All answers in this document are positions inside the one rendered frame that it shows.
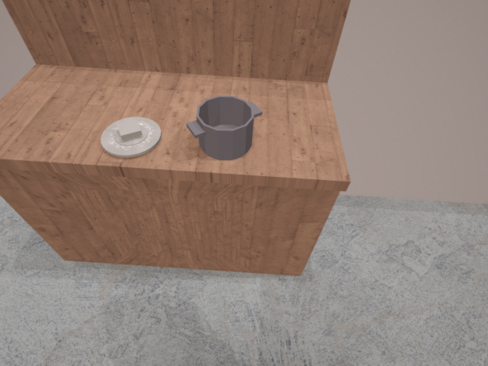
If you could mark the table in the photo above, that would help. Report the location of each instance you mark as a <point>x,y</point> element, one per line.
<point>100,61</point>

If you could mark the knob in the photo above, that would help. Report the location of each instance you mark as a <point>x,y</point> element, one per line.
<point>129,129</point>

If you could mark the lid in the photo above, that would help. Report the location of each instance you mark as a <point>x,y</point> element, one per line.
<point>136,146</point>

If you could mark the pot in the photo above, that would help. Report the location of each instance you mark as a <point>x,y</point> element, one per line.
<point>224,126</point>

